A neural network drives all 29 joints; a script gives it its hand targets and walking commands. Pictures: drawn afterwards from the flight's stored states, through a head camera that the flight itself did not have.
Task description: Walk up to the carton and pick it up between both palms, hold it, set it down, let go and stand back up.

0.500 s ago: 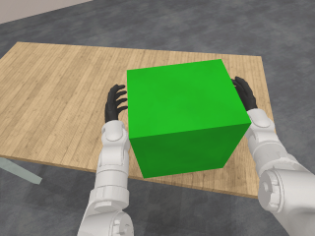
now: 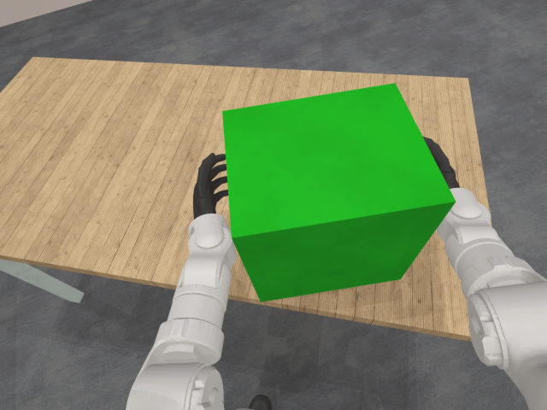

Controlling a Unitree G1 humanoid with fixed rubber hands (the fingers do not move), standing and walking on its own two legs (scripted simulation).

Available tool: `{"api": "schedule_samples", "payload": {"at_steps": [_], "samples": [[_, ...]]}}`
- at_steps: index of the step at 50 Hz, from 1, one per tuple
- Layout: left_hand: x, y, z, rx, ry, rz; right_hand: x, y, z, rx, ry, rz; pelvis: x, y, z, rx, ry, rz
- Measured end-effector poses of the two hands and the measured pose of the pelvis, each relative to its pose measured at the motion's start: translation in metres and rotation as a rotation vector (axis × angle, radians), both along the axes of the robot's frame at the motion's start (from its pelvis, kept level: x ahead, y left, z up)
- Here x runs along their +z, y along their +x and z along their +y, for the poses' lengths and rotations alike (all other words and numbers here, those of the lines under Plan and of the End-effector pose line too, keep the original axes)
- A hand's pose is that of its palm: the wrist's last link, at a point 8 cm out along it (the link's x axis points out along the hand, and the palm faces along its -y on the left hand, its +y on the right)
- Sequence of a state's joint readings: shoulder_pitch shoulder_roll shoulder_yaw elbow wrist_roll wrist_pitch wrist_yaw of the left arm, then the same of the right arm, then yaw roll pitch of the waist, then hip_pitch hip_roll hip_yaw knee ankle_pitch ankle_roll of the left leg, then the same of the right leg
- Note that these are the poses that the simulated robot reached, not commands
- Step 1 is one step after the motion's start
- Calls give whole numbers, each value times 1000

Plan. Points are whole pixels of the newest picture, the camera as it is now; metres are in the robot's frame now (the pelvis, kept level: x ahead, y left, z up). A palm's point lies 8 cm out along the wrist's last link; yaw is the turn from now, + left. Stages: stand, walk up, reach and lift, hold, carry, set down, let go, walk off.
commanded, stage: set down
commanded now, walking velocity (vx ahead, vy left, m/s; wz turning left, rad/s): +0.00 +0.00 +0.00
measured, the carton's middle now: (320, 204) +0.41 +0.02 +0.01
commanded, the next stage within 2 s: none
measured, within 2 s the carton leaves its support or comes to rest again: neither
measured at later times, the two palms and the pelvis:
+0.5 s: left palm (195, 250) +0.30 +0.19 +0.02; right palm (477, 209) +0.41 -0.21 +0.02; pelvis -0.01 +0.00 +0.00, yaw +0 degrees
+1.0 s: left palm (203, 280) +0.26 +0.17 +0.03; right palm (512, 269) +0.33 -0.25 +0.00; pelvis -0.03 -0.02 +0.00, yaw +0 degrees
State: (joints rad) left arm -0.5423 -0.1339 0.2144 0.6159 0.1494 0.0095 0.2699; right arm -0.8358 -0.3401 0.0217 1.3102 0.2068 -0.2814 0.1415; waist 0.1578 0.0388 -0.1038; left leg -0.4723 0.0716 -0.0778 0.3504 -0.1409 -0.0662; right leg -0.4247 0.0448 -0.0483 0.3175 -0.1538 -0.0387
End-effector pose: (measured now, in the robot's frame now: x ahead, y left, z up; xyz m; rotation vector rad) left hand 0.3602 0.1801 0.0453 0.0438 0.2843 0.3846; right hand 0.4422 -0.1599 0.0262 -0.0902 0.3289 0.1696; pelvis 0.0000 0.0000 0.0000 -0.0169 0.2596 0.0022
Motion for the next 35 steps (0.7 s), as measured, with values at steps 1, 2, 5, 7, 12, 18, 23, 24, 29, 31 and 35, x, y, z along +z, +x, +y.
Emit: {"api": "schedule_samples", "payload": {"at_steps": [1,2,5,7,12,18,23,24,29,31,35], "samples": [[0,0,0,0,1,-3,0,1,-2,-2,-2,-5,0,0,0,0,0,1],[0,1,-1,-1,1,-5,1,1,-4,-4,-3,-10,0,0,-1,0,0,2],[-1,1,-2,-5,1,-9,4,2,-11,-11,-11,-27,0,1,-2,-1,0,3],[-1,1,-2,-7,1,-12,4,2,-16,-16,-17,-31,0,1,-2,-1,0,3],[-6,-6,-2,-25,-6,-4,6,0,-25,-22,-24,-37,0,0,-2,-1,0,1],[-22,-29,1,-24,-10,35,9,-6,-32,-18,-20,-59,0,-4,-1,-1,0,-4],[-23,-52,9,2,0,17,1,-23,-43,-27,-27,-43,0,-10,-1,-2,-1,-12],[-22,-56,10,5,-1,11,-1,-28,-46,-29,-29,-35,0,-12,-1,-2,-1,-14],[-15,-70,9,7,-8,-20,-11,-55,-57,-26,-34,-16,0,-21,0,-3,-2,-28],[-12,-74,7,6,-8,-31,-13,-64,-59,-15,-35,-12,0,-25,0,-3,-2,-35],[-7,-80,0,0,-10,-33,-13,-78,-62,10,-29,-14,-1,-32,-2,-4,1,-51]]}}
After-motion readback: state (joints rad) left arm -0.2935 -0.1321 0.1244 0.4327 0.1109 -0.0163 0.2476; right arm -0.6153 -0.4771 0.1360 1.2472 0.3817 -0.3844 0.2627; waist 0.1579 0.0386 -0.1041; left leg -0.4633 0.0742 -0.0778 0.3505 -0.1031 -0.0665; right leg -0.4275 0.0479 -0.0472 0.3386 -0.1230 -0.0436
